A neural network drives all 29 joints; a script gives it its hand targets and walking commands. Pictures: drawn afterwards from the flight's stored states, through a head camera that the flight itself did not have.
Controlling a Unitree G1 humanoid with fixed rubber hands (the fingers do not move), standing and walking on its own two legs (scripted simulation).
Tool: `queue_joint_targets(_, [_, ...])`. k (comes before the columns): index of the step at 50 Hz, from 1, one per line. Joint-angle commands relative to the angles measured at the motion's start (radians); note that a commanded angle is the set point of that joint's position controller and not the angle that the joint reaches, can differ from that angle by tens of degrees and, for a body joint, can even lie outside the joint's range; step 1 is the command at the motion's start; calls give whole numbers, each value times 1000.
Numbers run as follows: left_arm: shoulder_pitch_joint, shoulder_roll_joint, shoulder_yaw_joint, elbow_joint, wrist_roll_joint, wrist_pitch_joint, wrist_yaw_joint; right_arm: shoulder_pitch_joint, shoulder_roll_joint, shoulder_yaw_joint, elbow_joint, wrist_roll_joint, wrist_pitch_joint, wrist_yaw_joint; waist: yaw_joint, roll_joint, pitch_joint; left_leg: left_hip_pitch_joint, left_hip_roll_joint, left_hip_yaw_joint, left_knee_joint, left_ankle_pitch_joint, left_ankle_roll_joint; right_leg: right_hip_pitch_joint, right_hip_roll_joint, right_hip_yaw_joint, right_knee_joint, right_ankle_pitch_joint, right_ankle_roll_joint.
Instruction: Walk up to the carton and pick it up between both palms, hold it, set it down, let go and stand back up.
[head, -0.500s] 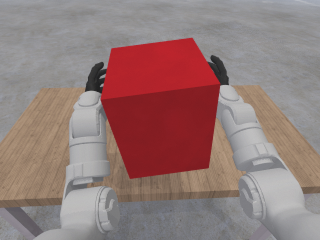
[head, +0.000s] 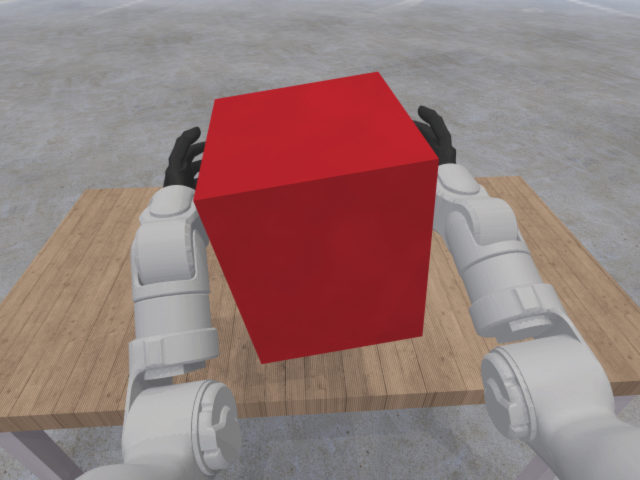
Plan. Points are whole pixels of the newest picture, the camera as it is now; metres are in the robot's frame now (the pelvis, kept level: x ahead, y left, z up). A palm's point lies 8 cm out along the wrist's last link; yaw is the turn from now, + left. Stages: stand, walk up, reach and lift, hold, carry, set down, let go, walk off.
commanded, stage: hold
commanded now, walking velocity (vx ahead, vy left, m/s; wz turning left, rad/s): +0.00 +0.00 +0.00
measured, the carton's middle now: (319, 218) +0.36 -0.01 +0.19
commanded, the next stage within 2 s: none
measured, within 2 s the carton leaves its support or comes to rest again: neither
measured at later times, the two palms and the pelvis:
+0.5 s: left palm (175, 181) +0.36 +0.14 +0.26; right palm (441, 154) +0.36 -0.15 +0.27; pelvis -0.01 +0.00 +0.00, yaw +0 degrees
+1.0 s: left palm (176, 174) +0.36 +0.14 +0.26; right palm (442, 148) +0.36 -0.15 +0.27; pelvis -0.01 -0.01 +0.00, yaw +0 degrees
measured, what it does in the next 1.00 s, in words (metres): stands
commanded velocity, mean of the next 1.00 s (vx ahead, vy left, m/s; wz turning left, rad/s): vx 0.00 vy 0.00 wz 0.00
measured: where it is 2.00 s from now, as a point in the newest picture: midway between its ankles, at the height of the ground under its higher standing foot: outside the picture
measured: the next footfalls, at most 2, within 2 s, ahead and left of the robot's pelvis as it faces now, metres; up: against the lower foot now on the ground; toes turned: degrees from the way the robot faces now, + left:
none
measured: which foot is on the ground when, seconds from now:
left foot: down 0.00-1.00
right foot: down 0.00-1.00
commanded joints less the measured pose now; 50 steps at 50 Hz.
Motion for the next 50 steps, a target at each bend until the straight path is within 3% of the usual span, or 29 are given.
queue_joint_targets(1, [-787, -508, -527, -158, -173, -72, -130, -770, 628, 360, -361, 145, 3, 98, 5, 76, -426, 52, -71, 15, -25, 486, -57, 146, 87, 17, 15, 366, 49])
queue_joint_targets(2, [-828, -485, -505, -98, -161, -69, -132, -765, 601, 325, -296, 130, 20, 97, -12, 77, -348, 32, -69, 13, -39, 431, -65, 117, 86, 11, -4, 296, 49])
queue_joint_targets(3, [-783, -478, -481, -91, -147, -62, -138, -762, 611, 333, -303, 125, 23, 94, 9, 49, -332, 12, -75, 23, -40, 402, -52, 131, 82, 14, -8, 306, 54])
queue_joint_targets(4, [-813, -481, -489, -101, -148, -62, -139, -750, 608, 323, -267, 122, 27, 94, -8, 74, -323, 32, -71, 16, -48, 408, -55, 112, 84, 10, -4, 288, 47])
queue_joint_targets(5, [-806, -492, -495, -97, -153, -55, -145, -776, 611, 338, -306, 138, 25, 97, 5, 63, -339, 17, -73, 19, -52, 393, -53, 119, 86, 12, -3, 282, 49])
queue_joint_targets(7, [-801, -481, -470, -90, -140, -53, -146, -760, 617, 328, -277, 132, 36, 96, 3, 55, -347, 10, -72, 24, -55, 382, -46, 154, 80, 18, -2, 299, 47])
queue_joint_targets(11, [-873, -496, -524, -120, -184, -59, -141, -832, 623, 333, -338, 144, 33, 91, -10, 69, -391, -2, -72, 18, -36, 404, -58, 145, 86, 22, 5, 303, 44])
queue_joint_targets(14, [-867, -481, -463, -28, -145, -49, -146, -830, 603, 293, -245, 125, 49, 102, 2, 83, -316, -35, -73, 21, -76, 271, -46, 106, 77, 19, -12, 183, 36])
queue_joint_targets(16, [-875, -503, -500, -108, -171, -50, -145, -816, 619, 315, -279, 146, 49, 99, -5, 72, -371, -6, -63, 18, -56, 346, -55, 126, 90, 22, 0, 256, 37])
queue_joint_targets(17, [-914, -488, -473, -52, -163, -50, -146, -820, 611, 304, -215, 133, 62, 104, -11, 68, -334, -25, -66, 14, -70, 299, -55, 114, 87, 16, -2, 209, 36])
queue_joint_targets(19, [-885, -487, -476, -65, -174, -49, -150, -829, 619, 312, -262, 149, 62, 98, 3, 60, -347, -19, -68, 13, -54, 337, -52, 113, 85, 24, -6, 252, 43])
queue_joint_targets(20, [-922, -483, -475, -84, -173, -53, -148, -837, 630, 301, -240, 147, 64, 100, -1, 68, -379, -30, -72, 17, -62, 319, -49, 130, 84, 24, 2, 247, 39])
queue_joint_targets(22, [-907, -473, -436, -8, -152, -43, -153, -844, 619, 278, -185, 135, 71, 102, 6, 70, -298, -59, -70, 17, -87, 237, -41, 98, 79, 27, -12, 171, 35])
queue_joint_targets(23, [-924, -499, -460, -35, -162, -47, -154, -879, 631, 290, -227, 142, 60, 105, 12, 68, -334, -71, -71, 21, -81, 225, -44, 108, 80, 30, -10, 174, 32])
queue_joint_targets(26, [-907, -488, -447, -5, -167, -47, -156, -874, 617, 291, -208, 149, 68, 104, 9, 65, -341, -50, -69, 16, -70, 285, -44, 119, 86, 30, -6, 217, 33])
queue_joint_targets(28, [-956, -481, -432, 10, -167, -53, -160, -869, 631, 270, -166, 146, 71, 106, 7, 75, -332, -63, -75, 17, -81, 225, -39, 94, 75, 33, -13, 175, 33])
queue_joint_targets(29, [-967, -455, -408, 21, -157, -54, -156, -888, 635, 262, -149, 142, 74, 107, 26, 58, -312, -81, -73, 21, -84, 213, -33, 95, 76, 34, -13, 156, 34])
queue_joint_targets(31, [-963, -488, -444, 4, -181, -57, -155, -874, 620, 265, -176, 143, 70, 105, 3, 76, -371, -58, -71, 18, -73, 253, -46, 111, 81, 31, -6, 194, 32])
queue_joint_targets(32, [-982, -479, -428, 33, -178, -62, -155, -913, 621, 250, -168, 146, 69, 108, 19, 69, -356, -70, -69, 18, -81, 232, -39, 85, 76, 32, -7, 159, 32])
queue_joint_targets(33, [-1014, -463, -419, 39, -181, -67, -153, -916, 631, 250, -133, 137, 74, 109, 8, 52, -349, -77, -72, 20, -84, 178, -32, 76, 71, 37, -17, 138, 36])
queue_joint_targets(34, [-996, -465, -400, 63, -163, -66, -155, -906, 637, 254, -122, 133, 72, 108, 18, 49, -343, -89, -77, 22, -92, 156, -29, 83, 70, 33, -15, 121, 37])
queue_joint_targets(37, [-971, -480, -411, 65, -181, -68, -158, -918, 637, 257, -149, 154, 64, 111, 23, 69, -371, -84, -72, 15, -82, 207, -41, 95, 80, 39, -8, 166, 33])
queue_joint_targets(38, [-1022, -464, -390, 92, -164, -76, -159, -930, 628, 234, -94, 144, 68, 112, 12, 73, -318, -103, -74, 16, -95, 160, -39, 74, 77, 32, -8, 116, 31])
queue_joint_targets(41, [-999, -495, -430, 42, -199, -81, -156, -919, 630, 237, -156, 149, 57, 108, 3, 82, -386, -78, -75, 14, -77, 221, -44, 96, 78, 40, 0, 184, 27])
queue_joint_targets(43, [-1016, -451, -373, 86, -171, -79, -157, -935, 632, 235, -89, 147, 69, 110, 29, 63, -336, -98, -75, 13, -87, 180, -34, 78, 72, 42, -12, 135, 33])
queue_joint_targets(44, [-1012, -453, -371, 102, -167, -77, -160, -922, 633, 227, -90, 136, 72, 108, 24, 54, -321, -113, -79, 20, -99, 148, -32, 83, 70, 43, -16, 113, 36])
queue_joint_targets(48, [-1005, -486, -431, 18, -211, -95, -149, -939, 667, 278, -195, 178, 59, 100, 22, 46, -463, -62, -82, 12, -60, 263, -32, 112, 74, 44, -1, 233, 41])
queue_joint_targets(49, [-1006, -438, -387, 76, -188, -85, -153, -899, 640, 249, -109, 156, 78, 96, 15, 58, -369, -64, -83, 16, -72, 229, -33, 85, 68, 43, -12, 195, 44])
queue_joint_targets(50, [-997, -461, -405, 59, -191, -85, -156, -901, 652, 252, -132, 161, 75, 96, 13, 60, -378, -82, -84, 17, -75, 220, -37, 93, 73, 42, -8, 189, 41])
